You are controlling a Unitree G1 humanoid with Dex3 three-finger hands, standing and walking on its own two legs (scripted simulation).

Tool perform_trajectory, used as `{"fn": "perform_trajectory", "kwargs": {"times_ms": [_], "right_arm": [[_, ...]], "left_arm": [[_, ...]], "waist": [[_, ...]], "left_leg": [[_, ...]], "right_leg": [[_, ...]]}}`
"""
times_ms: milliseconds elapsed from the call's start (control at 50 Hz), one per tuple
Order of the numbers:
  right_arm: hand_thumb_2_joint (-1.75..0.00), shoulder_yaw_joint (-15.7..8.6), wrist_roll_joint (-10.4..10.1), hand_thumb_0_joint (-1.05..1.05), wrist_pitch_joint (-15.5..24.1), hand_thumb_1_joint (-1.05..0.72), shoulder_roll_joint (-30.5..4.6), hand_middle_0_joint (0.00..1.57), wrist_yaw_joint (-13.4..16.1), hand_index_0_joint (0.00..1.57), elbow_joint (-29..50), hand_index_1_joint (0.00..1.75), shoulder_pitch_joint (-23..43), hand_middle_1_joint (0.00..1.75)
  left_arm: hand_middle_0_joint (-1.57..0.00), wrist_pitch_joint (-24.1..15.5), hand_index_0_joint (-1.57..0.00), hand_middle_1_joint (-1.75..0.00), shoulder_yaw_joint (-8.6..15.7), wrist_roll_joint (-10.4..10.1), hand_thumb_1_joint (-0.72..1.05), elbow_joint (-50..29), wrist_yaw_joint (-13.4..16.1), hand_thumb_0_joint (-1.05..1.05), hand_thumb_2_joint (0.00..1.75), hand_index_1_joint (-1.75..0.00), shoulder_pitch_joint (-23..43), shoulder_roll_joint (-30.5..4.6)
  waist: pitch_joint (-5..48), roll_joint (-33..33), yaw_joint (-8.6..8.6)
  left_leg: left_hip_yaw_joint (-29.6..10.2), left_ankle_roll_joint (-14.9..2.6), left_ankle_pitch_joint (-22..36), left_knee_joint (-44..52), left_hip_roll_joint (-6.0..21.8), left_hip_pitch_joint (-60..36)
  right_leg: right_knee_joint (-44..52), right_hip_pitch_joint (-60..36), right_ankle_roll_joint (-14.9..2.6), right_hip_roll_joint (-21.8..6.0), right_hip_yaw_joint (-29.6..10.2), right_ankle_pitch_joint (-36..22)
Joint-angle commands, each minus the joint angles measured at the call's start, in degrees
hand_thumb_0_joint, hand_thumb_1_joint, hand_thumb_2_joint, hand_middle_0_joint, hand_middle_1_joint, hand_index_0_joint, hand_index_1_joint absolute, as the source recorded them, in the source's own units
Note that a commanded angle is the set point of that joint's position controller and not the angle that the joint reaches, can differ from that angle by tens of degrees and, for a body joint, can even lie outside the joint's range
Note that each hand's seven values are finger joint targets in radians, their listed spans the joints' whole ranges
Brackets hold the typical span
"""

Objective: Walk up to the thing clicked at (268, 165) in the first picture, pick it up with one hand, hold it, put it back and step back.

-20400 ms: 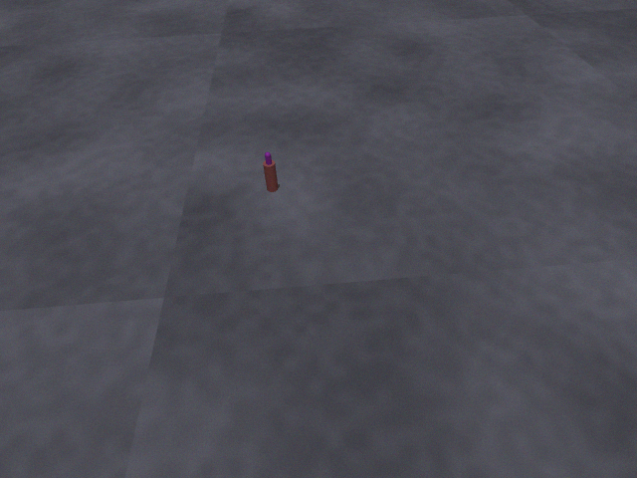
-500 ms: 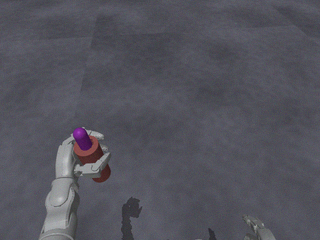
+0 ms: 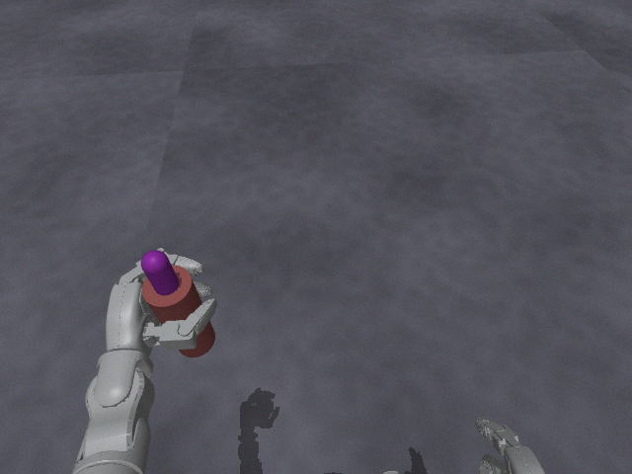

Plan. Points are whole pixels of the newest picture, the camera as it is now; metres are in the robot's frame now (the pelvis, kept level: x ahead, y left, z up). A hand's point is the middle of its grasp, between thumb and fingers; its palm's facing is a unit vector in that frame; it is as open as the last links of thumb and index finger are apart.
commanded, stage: hold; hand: left
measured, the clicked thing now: (177, 304) +0.33 +0.18 +0.04
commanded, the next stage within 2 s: crouch in 0.24 s
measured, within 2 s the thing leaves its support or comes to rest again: neither
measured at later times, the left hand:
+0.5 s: hand (190, 305) +0.33 +0.17 +0.04, palm faces +0.05 -1.00 -0.02, open 7.4 cm
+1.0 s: hand (216, 350) +0.36 +0.18 -0.18, palm faces +0.03 -1.00 -0.02, open 7.4 cm
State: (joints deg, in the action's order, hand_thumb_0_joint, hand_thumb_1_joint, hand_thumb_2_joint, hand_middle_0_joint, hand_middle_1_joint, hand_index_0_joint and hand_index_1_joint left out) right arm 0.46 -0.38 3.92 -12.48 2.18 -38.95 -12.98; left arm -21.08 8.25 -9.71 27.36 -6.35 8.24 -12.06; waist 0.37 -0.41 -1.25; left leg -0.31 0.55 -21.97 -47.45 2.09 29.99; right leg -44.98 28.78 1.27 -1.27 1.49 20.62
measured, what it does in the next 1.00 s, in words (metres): lowers itself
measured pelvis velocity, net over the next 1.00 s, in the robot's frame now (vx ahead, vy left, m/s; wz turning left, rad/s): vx -0.02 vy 0.00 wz -0.01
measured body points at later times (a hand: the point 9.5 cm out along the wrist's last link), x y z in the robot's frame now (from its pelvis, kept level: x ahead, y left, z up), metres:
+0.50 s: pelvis +0.00 +0.00 +0.00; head +0.04 +0.01 +0.45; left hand +0.32 +0.22 +0.04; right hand +0.14 -0.25 -0.11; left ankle +0.02 +0.12 -0.70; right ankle +0.03 -0.14 -0.70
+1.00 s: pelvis -0.02 +0.00 -0.15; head +0.12 +0.02 +0.27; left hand +0.36 +0.23 -0.17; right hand +0.10 -0.27 -0.27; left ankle +0.02 +0.12 -0.70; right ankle +0.02 -0.14 -0.70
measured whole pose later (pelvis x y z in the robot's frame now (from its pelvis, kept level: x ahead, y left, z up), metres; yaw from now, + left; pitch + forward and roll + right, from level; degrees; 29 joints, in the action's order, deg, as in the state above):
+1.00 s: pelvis -0.02 +0.00 -0.15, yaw -1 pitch +28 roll -2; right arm -0.1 3.1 4.8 -15.2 -1.7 -39.2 -10.2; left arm -41.5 16.5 -9.3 52.2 -12.3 23.5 -15.9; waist 10.4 0.5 -5.0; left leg -2.9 1.1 -36.1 -90.6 2.1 82.5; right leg -88.5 81.0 0.9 -1.4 2.0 35.2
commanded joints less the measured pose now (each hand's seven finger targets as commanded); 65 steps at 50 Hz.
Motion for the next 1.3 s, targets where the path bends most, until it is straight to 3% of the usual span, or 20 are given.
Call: {"fn": "perform_trajectory", "kwargs": {"times_ms": [0,60,80,160,220,300,360,400,420,540,680,720,780,840,960,980,1060,1100,1180,1280], "right_arm": [[-0.90,-2.87,-0.34,0.00,2.45,-0.90,-7.73,0.20,0.80,0.20,7.07,0.30,2.26,0.30],[-0.90,-2.96,-0.35,0.00,2.53,-0.90,-7.82,0.20,0.80,0.20,6.26,0.30,1.40,0.30],[-0.90,-2.80,-0.35,0.00,2.42,-0.90,-7.55,0.20,0.55,0.20,6.42,0.30,1.81,0.30],[-0.90,-2.90,-0.17,0.00,2.51,-0.90,-7.62,0.20,0.67,0.20,7.07,0.30,2.00,0.30],[-0.90,-3.09,-0.22,0.00,2.48,-0.91,-7.83,0.20,0.44,0.20,7.45,0.30,1.81,0.30],[-0.90,-2.85,-0.32,0.00,2.52,-0.91,-7.58,0.20,0.66,0.20,6.75,0.30,1.31,0.30],[-0.90,-2.93,-0.32,0.00,2.45,-0.88,-7.75,0.20,0.80,0.20,6.66,0.30,1.49,0.30],[-0.90,-3.14,-0.33,0.00,2.33,-0.87,-7.83,0.20,0.69,0.20,6.47,0.30,2.04,0.30],[-0.90,-3.31,-0.20,0.00,2.23,-0.86,-7.86,0.20,0.54,0.20,6.33,0.30,2.26,0.30],[-0.90,-4.00,0.26,0.00,2.16,-0.87,-8.28,0.20,-0.87,0.20,5.80,0.30,1.70,0.30],[-0.90,-4.50,1.47,0.00,2.86,-0.88,-8.78,0.20,-1.96,0.20,4.84,0.30,0.23,0.30],[-0.90,-4.57,1.90,0.00,3.45,-0.89,-9.37,0.20,-2.30,0.20,4.43,0.30,0.20,0.30],[-0.90,-4.58,2.39,0.00,3.82,-0.89,-10.24,0.20,-2.55,0.20,4.36,0.30,0.37,0.30],[-0.90,-3.65,2.69,0.00,3.54,-0.89,-10.46,0.20,-3.06,0.20,4.78,0.30,-0.43,0.30],[-0.91,-3.59,3.49,0.00,2.14,-0.90,-11.67,0.20,-3.48,0.20,4.44,0.30,-0.76,0.30],[-0.91,-3.59,3.67,0.00,1.94,-0.89,-11.52,0.20,-3.57,0.20,4.35,0.30,-0.75,0.30],[-0.91,-3.87,4.02,0.00,1.44,-0.90,-12.22,0.20,-3.85,0.20,3.26,0.30,-1.29,0.30],[-0.91,-3.94,4.32,0.00,1.45,-0.90,-12.36,0.20,-4.23,0.20,2.51,0.30,-1.31,0.30],[-0.91,-3.56,5.09,0.00,1.42,-0.90,-12.47,0.20,-4.75,0.20,0.88,0.30,-1.55,0.30],[-0.91,-2.53,6.23,0.00,0.94,-0.90,-12.96,0.20,-5.82,0.20,0.67,0.30,-0.98,0.30]], "left_arm": [[-1.26,-5.69,-1.27,-1.37,2.31,-1.86,0.42,-16.27,0.06,0.00,1.23,-1.37,20.28,-7.33],[-1.26,-5.28,-1.27,-1.38,4.20,-2.30,0.40,-14.73,0.56,0.00,1.23,-1.37,22.09,-8.13],[-1.25,-5.61,-1.27,-1.38,3.30,-2.24,0.41,-14.13,0.55,0.00,1.23,-1.38,22.27,-7.17],[-1.25,-6.70,-1.27,-1.37,4.70,-1.79,0.42,-19.02,0.57,0.00,1.23,-1.37,21.93,-9.74],[-1.25,-6.44,-1.27,-1.37,2.24,-1.75,0.47,-19.56,0.05,0.00,1.23,-1.37,19.65,-7.31],[-1.25,-5.73,-1.26,-1.37,2.77,-2.01,0.39,-19.40,0.36,0.00,1.21,-1.37,21.06,-8.19],[-1.27,-5.12,-1.28,-1.32,1.77,-1.47,0.51,-16.79,0.84,0.00,1.19,-1.31,21.51,-6.88],[-1.28,-5.07,-1.29,-1.34,1.57,-0.97,0.53,-12.94,0.92,0.00,1.20,-1.33,18.26,-5.99],[-1.28,-5.39,-1.29,-1.33,2.91,-0.70,0.53,-12.63,0.76,0.00,1.20,-1.32,19.33,-7.58],[-1.30,-8.64,-1.31,-1.37,4.35,-1.57,0.54,-6.13,-0.19,0.00,1.23,-1.36,18.83,-5.84],[-1.26,-17.51,-1.27,-1.35,6.79,-1.23,0.49,0.64,-2.64,0.00,1.20,-1.34,24.31,-8.43],[-1.27,-20.31,-1.28,-1.35,5.29,-1.54,0.47,1.56,-4.40,0.00,1.19,-1.34,28.11,-8.13],[-1.28,-23.42,-1.29,-1.35,5.94,-0.99,0.43,8.34,-5.47,0.00,1.19,-1.35,30.01,-9.11],[-1.26,-26.13,-1.27,-1.34,8.49,-1.83,0.40,9.32,-5.87,0.00,1.19,-1.33,30.29,-11.21],[-1.28,-27.69,-1.27,-1.34,12.77,-1.23,0.40,10.32,-5.38,0.00,1.24,-1.35,34.26,-15.99],[-1.27,-27.55,-1.27,-1.34,11.80,-1.41,0.39,10.47,-5.41,0.00,1.24,-1.35,34.20,-14.18],[-1.29,-27.52,-1.28,-1.36,14.11,-1.24,0.48,10.67,-5.45,0.00,1.28,-1.38,38.55,-17.19],[-1.29,-27.50,-1.29,-1.38,12.20,-0.66,0.45,13.55,-5.92,0.00,1.28,-1.38,39.43,-14.86],[-1.27,-28.44,-1.27,-1.35,13.39,0.63,0.44,17.83,-5.92,0.00,1.26,-1.36,45.64,-17.37],[-1.27,-30.03,-1.27,-1.37,16.77,2.34,0.38,22.40,-5.39,0.00,1.27,-1.38,47.84,-22.07]], "waist": [[18.46,-1.47,-0.64],[16.65,-0.80,-0.69],[15.42,-0.55,-0.76],[19.93,-3.77,0.80],[20.69,-4.02,0.36],[20.38,-2.94,-0.31],[16.16,-0.55,-1.31],[14.10,0.24,-0.77],[13.66,-0.36,-0.49],[14.35,0.77,-0.63],[22.30,-0.79,-2.44],[26.09,-3.00,-3.52],[28.31,-2.13,-4.20],[35.46,-5.54,-2.60],[44.07,-6.71,-1.73],[44.99,-7.76,-2.17],[47.92,-5.45,-3.42],[47.76,-4.08,-5.37],[46.54,-4.25,-6.58],[46.96,-7.63,-5.23]], "left_leg": [[-0.14,-0.55,9.71,7.32,-1.47,-8.10],[-0.35,-0.73,9.09,7.38,-1.30,-6.68],[-0.21,-0.76,8.52,7.31,-1.41,-6.11],[-0.01,-0.42,10.44,7.29,-1.73,-8.55],[-0.37,-0.14,12.30,7.17,-1.51,-9.81],[-0.05,-0.50,12.42,6.62,-1.56,-8.79],[-0.16,-0.82,9.65,7.31,-1.34,-7.27],[-0.22,-0.81,8.30,7.53,-1.33,-6.04],[-0.24,-0.84,7.84,7.18,-1.32,-5.08],[-0.18,-0.93,7.37,3.71,-1.51,-1.10],[-0.89,-1.21,4.54,-7.70,-1.92,7.93],[-1.52,-1.12,4.28,-12.89,-1.93,11.78],[-2.36,-1.37,0.92,-20.74,-2.00,20.98],[-3.23,-0.94,2.47,-26.15,-1.97,24.82],[-2.60,-1.21,5.83,-36.41,-2.29,34.23],[-2.69,-1.03,6.05,-37.55,-2.31,34.97],[-2.61,-1.57,5.20,-43.64,-2.17,41.35],[-2.97,-1.80,4.24,-46.78,-2.16,44.41],[-2.67,-1.85,-0.74,-52.16,-2.21,51.87],[-1.98,-1.16,-6.03,-57.01,-2.28,57.17]], "right_leg": [[6.23,-6.99,-1.91,1.73,0.76,-11.36],[6.11,-5.80,-1.85,1.74,0.90,-10.79],[6.23,-5.27,-1.83,1.67,0.84,-10.25],[5.69,-7.40,-2.05,1.52,0.70,-11.55],[5.09,-7.38,-2.19,1.80,1.06,-12.90],[5.80,-8.05,-1.91,1.62,0.58,-13.83],[6.36,-5.58,-1.78,1.70,0.71,-11.57],[6.16,-4.56,-1.93,1.71,1.01,-9.97],[5.93,-3.70,-1.92,1.74,0.98,-9.37],[2.39,-0.37,-2.04,1.51,0.78,-9.24],[-8.26,11.44,-2.32,1.44,0.18,-6.48],[-13.68,18.19,-2.55,1.59,0.23,-5.74],[-21.28,28.35,-2.81,1.62,0.29,-1.72],[-27.97,34.13,-3.08,1.46,0.62,-1.09],[-37.38,40.35,-3.30,1.49,-0.70,-3.50],[-38.94,42.02,-3.46,1.52,-0.45,-3.45],[-43.44,44.61,-3.15,1.66,-0.76,-3.68],[-46.28,48.38,-3.18,1.86,-0.20,-3.27],[-51.02,54.71,-3.23,1.83,0.09,1.17],[-57.64,61.57,-3.64,2.00,1.32,7.04]]}}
